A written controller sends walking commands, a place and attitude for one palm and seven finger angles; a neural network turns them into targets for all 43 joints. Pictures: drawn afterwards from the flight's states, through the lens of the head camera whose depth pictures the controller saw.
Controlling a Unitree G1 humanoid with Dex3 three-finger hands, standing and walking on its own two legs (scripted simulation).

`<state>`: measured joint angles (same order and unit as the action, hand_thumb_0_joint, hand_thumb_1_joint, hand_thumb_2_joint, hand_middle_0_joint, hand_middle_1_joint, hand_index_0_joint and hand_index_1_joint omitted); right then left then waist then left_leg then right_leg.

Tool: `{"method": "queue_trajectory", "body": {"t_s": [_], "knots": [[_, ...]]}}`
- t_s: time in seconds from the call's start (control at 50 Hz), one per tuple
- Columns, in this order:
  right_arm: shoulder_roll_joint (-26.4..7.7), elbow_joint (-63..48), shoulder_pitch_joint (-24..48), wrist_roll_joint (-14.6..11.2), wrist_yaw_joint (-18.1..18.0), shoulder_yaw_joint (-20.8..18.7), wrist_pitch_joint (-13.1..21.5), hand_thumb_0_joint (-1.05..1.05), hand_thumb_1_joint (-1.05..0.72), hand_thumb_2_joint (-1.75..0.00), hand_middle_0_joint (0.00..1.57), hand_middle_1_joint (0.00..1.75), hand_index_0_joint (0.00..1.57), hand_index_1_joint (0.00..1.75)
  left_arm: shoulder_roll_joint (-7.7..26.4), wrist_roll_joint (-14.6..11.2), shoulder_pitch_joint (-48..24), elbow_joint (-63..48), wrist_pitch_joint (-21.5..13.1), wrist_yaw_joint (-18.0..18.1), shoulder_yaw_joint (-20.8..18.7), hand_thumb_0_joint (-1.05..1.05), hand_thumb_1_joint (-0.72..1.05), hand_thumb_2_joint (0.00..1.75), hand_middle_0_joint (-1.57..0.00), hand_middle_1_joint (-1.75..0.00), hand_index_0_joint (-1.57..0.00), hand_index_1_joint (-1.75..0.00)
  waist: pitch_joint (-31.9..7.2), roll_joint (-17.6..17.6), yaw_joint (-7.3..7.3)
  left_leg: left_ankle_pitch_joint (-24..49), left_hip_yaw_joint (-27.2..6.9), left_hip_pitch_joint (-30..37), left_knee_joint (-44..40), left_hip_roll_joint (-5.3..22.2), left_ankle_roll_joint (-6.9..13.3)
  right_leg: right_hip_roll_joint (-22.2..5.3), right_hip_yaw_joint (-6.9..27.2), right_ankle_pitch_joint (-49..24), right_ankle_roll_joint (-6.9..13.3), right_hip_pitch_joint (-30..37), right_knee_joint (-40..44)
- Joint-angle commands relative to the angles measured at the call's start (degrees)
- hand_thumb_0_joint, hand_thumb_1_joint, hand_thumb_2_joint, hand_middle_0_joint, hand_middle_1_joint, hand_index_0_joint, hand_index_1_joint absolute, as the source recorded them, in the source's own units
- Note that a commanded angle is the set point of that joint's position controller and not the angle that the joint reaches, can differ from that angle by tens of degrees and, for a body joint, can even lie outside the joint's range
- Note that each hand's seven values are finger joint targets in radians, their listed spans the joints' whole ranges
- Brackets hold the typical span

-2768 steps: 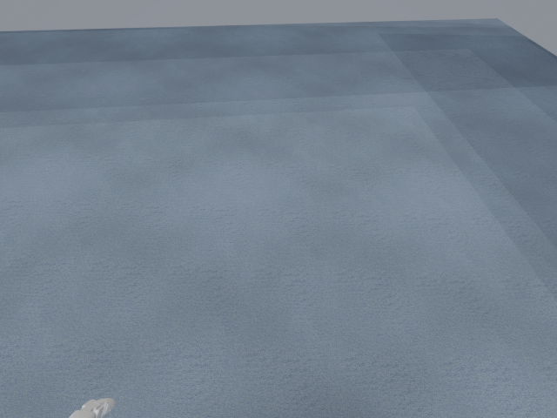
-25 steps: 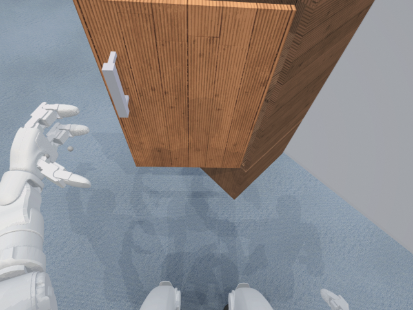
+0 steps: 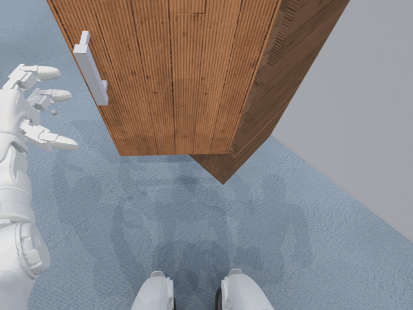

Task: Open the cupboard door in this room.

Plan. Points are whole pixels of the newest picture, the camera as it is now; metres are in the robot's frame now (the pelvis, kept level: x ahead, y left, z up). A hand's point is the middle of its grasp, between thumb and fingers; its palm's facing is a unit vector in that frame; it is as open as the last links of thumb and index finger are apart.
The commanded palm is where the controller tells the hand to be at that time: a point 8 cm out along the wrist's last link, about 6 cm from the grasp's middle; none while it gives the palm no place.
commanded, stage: move the hooked fingers beside the handle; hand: left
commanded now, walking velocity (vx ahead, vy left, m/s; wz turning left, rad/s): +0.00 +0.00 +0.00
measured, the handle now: (94, 70) +0.56 +0.21 +0.06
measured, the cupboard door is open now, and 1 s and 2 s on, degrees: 47 47 47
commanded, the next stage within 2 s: slide the fingers in behind the handle in 1.08 s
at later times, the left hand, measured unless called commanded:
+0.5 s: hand (61, 95) +0.50 +0.27 +0.06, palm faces +0.02 -1.00 -0.02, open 14.0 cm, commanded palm +0.48 +0.31 +0.06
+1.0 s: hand (63, 96) +0.50 +0.26 +0.06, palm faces +0.03 -1.00 -0.01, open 14.0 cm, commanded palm +0.48 +0.30 +0.06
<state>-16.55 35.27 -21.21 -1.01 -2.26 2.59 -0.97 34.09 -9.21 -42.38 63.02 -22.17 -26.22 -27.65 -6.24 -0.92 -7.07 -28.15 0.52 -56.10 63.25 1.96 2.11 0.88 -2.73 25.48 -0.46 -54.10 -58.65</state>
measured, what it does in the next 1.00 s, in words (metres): stands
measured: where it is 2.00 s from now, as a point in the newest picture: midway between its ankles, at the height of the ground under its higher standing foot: outside the picture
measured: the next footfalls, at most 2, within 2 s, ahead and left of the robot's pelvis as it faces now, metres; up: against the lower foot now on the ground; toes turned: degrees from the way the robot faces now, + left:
none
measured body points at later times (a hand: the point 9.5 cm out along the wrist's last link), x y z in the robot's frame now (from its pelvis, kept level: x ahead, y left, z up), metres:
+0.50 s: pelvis +0.00 +0.00 -0.01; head +0.16 +0.03 +0.41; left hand +0.50 +0.32 +0.06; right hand +0.00 -0.27 -0.11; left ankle +0.01 +0.09 -0.66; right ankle +0.02 -0.13 -0.66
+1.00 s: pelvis +0.00 +0.01 -0.01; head +0.15 +0.04 +0.42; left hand +0.49 +0.31 +0.06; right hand +0.03 -0.26 -0.11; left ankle +0.01 +0.09 -0.66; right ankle +0.02 -0.13 -0.66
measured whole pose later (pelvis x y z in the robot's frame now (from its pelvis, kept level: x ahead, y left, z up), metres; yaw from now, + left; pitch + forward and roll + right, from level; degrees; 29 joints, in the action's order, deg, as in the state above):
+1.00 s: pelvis +0.00 +0.01 -0.01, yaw -1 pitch +24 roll -5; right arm -16.0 33.8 -19.9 0.0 -1.3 3.6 -4.5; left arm 36.5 -5.6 -49.5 66.8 -22.6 -22.6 -28.5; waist -6.0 -1.0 -9.9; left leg -29.2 -0.2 -60.1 65.6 2.3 2.5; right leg 1.3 -3.3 25.7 -0.9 -57.2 -59.4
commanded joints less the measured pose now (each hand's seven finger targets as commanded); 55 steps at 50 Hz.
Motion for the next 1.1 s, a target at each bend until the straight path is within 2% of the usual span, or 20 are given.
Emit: {"method": "queue_trajectory", "body": {"t_s": [0.0,0.02,0.08,0.1,0.16,0.22,0.24,0.28,0.36,0.46,0.54,0.56,0.58,0.7,0.8,0.88,0.92,0.96,1.04,1.08], "knots": [[-10.67,-3.31,-7.35,0.48,-1.03,-4.16,0.77,0.00,-0.90,-0.90,0.20,0.30,0.20,0.30,19.58,-1.07,-24.04,-10.03,-4.55,0.54,-3.88,0.00,-0.50,0.30,-0.30,-1.20,-0.30,-1.20,-25.43,-6.63,-0.12,21.76,-4.03,19.73,-7.21,-0.03,-0.98,1.82,0.79,-13.86,1.91,8.25,5.45],[-10.74,-3.09,-7.60,0.49,-1.19,-3.97,0.60,0.00,-0.90,-0.90,0.20,0.30,0.20,0.30,19.92,-1.20,-25.67,-8.77,-4.32,0.35,-3.78,0.00,-0.50,0.30,-0.30,-1.20,-0.30,-1.20,-24.55,-5.83,-1.05,21.49,-3.99,18.80,-6.79,-0.04,-0.69,2.01,0.80,-14.24,1.97,7.96,5.26],[-11.03,-3.17,-8.01,0.47,-1.29,-3.59,0.11,0.00,-0.90,-0.90,0.20,0.30,0.20,0.30,22.73,0.44,-27.19,-6.07,-3.05,0.00,-4.07,0.00,-0.50,0.30,-0.30,-1.20,-0.30,-1.20,-23.72,-7.34,-1.02,19.72,-3.81,16.41,-6.64,-0.19,-0.51,1.78,1.12,-13.42,1.83,7.91,5.25],[-10.89,-3.20,-8.09,0.52,-1.26,-3.45,0.03,0.00,-0.90,-0.90,0.20,0.30,0.20,0.30,21.51,1.02,-28.83,-6.54,-2.82,-0.02,-2.25,0.00,-0.50,0.30,-0.30,-1.20,-0.30,-1.20,-24.00,-8.90,-1.86,20.04,-3.86,17.16,-6.47,-0.15,-0.47,1.71,1.05,-13.37,1.75,6.71,5.16],[-11.15,-2.62,-9.10,0.97,-1.11,-3.55,-0.30,0.00,-0.90,-0.90,0.20,0.30,0.20,0.30,21.72,1.47,-32.03,-7.54,-3.17,0.29,-1.81,0.00,-0.50,0.30,-0.30,-1.20,-0.30,-1.20,-26.55,-11.59,-2.33,22.77,-4.97,21.16,-5.73,0.35,-1.05,1.84,0.44,-13.13,1.89,3.43,4.55],[-11.35,-2.54,-9.86,1.14,-1.10,-3.43,-0.63,0.00,-0.90,-0.90,0.20,0.30,0.20,0.30,22.52,0.62,-33.49,-6.85,-3.24,0.46,-2.87,0.00,-0.50,0.30,-0.30,-1.20,-0.30,-1.20,-28.59,-9.79,-2.94,25.43,-5.48,21.34,-4.78,0.48,-0.96,2.13,0.18,-14.75,1.92,3.69,3.76],[-11.46,-2.41,-9.85,1.07,-1.02,-3.43,-0.84,0.00,-0.90,-0.90,0.20,0.30,0.20,0.30,22.45,0.73,-33.92,-6.58,-3.08,0.32,-2.62,0.00,-0.50,0.30,-0.30,-1.20,-0.30,-1.20,-29.16,-11.04,-3.07,25.70,-5.42,21.99,-4.75,0.61,-1.13,2.05,0.28,-14.77,1.74,3.16,4.03],[-11.71,-2.68,-10.23,1.21,-0.99,-3.32,-1.19,0.00,-0.90,-0.90,0.20,0.30,0.20,0.30,25.02,1.15,-31.78,-4.49,-2.09,0.50,-4.68,0.00,-0.50,0.30,-0.30,-1.20,-0.30,-1.20,-29.08,-9.83,-2.36,24.91,-4.96,19.52,-4.50,0.47,-0.84,2.00,0.48,-15.35,1.61,5.00,3.97],[-11.39,-3.87,-11.05,1.36,-0.42,-3.38,-2.12,0.00,-0.90,-0.90,0.20,0.30,0.20,0.30,26.37,2.28,-26.84,-5.26,-0.91,0.44,-5.67,0.00,-0.50,0.30,-0.30,-1.20,-0.30,-1.20,-30.87,-10.08,-0.87,28.89,-4.29,19.39,-4.52,0.47,-0.74,2.11,0.45,-19.41,1.57,7.97,3.51],[-11.36,-4.70,-10.57,1.23,-0.28,-3.59,-2.67,0.00,-0.90,-0.90,0.20,0.30,0.20,0.30,27.74,1.42,-27.76,-8.00,-1.87,0.49,-7.21,0.00,-0.50,0.30,-0.30,-1.20,-0.30,-1.20,-29.23,-8.14,-1.31,26.85,-3.81,17.48,-4.76,0.53,-0.38,2.46,0.70,-19.41,1.49,9.40,3.97],[-11.19,-3.89,-10.75,1.28,0.05,-3.97,-2.60,0.00,-0.90,-0.90,0.20,0.30,0.20,0.30,24.92,0.28,-29.21,-12.42,-4.32,0.15,-5.83,0.00,-0.50,0.30,-0.30,-1.20,-0.30,-1.20,-32.38,-12.19,-1.64,30.71,-4.63,24.51,-4.67,0.90,-1.10,2.86,0.22,-19.08,1.77,6.39,4.08],[-11.22,-3.58,-10.70,1.31,0.05,-4.04,-2.59,0.00,-0.90,-0.90,0.20,0.30,0.20,0.30,24.61,0.41,-28.41,-12.04,-4.43,0.12,-5.71,0.00,-0.50,0.30,-0.30,-1.20,-0.30,-1.20,-31.37,-12.47,-1.34,31.57,-5.03,25.23,-4.93,1.01,-1.43,2.85,-0.05,-18.37,1.86,5.62,4.29],[-10.90,-3.31,-10.53,1.18,0.22,-3.88,-2.68,0.00,-0.90,-0.90,0.20,0.30,0.20,0.30,21.67,0.25,-28.17,-11.41,-4.05,-0.23,-3.50,0.00,-0.50,0.30,-0.30,-1.20,-0.30,-1.20,-30.27,-13.49,-1.94,30.79,-4.91,25.78,-4.98,1.00,-1.39,2.90,-0.07,-17.50,1.77,4.31,4.67],[-10.99,-2.97,-10.44,0.91,-0.12,-3.90,-3.32,0.00,-0.90,-0.90,0.20,0.30,0.20,0.30,16.45,0.37,-26.12,-6.17,-0.64,-0.53,0.71,0.00,-0.50,0.30,-0.30,-1.20,-0.30,-1.20,-23.70,-9.91,-2.86,27.01,-5.59,23.57,-6.53,0.99,-1.34,2.61,-1.03,-14.26,1.83,1.52,5.71],[-10.50,-3.25,-9.82,1.40,0.09,-4.14,-3.06,0.00,-0.90,-0.90,0.20,0.30,0.20,0.30,16.60,0.24,-29.85,-11.79,-3.81,2.17,-0.23,0.00,-0.50,0.30,-0.30,-1.20,-0.30,-1.20,-27.63,-12.40,-2.15,30.49,-6.38,27.60,-6.02,1.12,-2.46,2.52,-1.12,-14.17,2.03,0.79,4.84],[-10.75,-2.98,-9.44,1.45,-0.03,-3.78,-2.89,0.00,-0.90,-0.90,0.20,0.30,0.20,0.30,20.25,1.43,-30.79,-8.56,-4.51,4.11,-2.80,0.00,-0.50,0.30,-0.30,-1.20,-0.30,-1.20,-26.37,-9.61,-2.46,26.58,-6.17,23.58,-5.81,0.81,-1.96,2.48,-0.79,-13.68,1.98,2.63,4.39],[-10.96,-3.37,-9.43,1.58,-0.21,-3.67,-2.79,0.00,-0.90,-0.90,0.20,0.30,0.20,0.30,22.83,2.21,-31.22,-9.06,-4.42,4.54,-4.30,0.00,-0.50,0.30,-0.30,-1.20,-0.30,-1.20,-27.14,-11.20,-1.85,26.89,-5.97,23.44,-5.78,0.58,-1.90,2.36,-0.71,-14.05,2.21,3.46,4.00],[-10.69,-3.59,-9.14,1.43,-0.10,-3.44,-2.98,0.00,-0.90,-0.90,0.20,0.30,0.20,0.30,21.87,2.90,-30.34,-9.07,-4.07,4.32,-2.87,0.00,-0.50,0.30,-0.30,-1.20,-0.30,-1.20,-28.25,-13.34,-1.67,28.05,-5.72,25.00,-5.74,0.69,-2.22,2.28,-0.65,-14.51,2.08,2.99,4.17],[-10.70,-3.89,-9.36,1.16,-0.12,-3.37,-3.13,0.00,-0.90,-0.90,0.20,0.30,0.20,0.30,19.50,1.49,-28.31,-7.47,-3.40,2.59,-1.54,0.00,-0.50,0.30,-0.30,-1.20,-0.30,-1.20,-28.31,-9.12,-2.39,27.43,-5.31,22.94,-5.45,0.74,-1.47,2.59,-0.43,-16.13,1.74,5.05,4.50],[-11.08,-3.83,-9.42,1.07,-0.34,-3.55,-3.18,0.00,-0.90,-0.90,0.20,0.30,0.20,0.30,21.61,0.94,-27.78,-7.37,-2.98,1.78,-3.27,0.00,-0.50,0.30,-0.30,-1.20,-0.30,-1.20,-28.35,-8.70,-1.95,26.50,-5.07,21.65,-5.70,0.57,-1.29,2.51,-0.22,-16.54,1.74,6.63,4.66]]}}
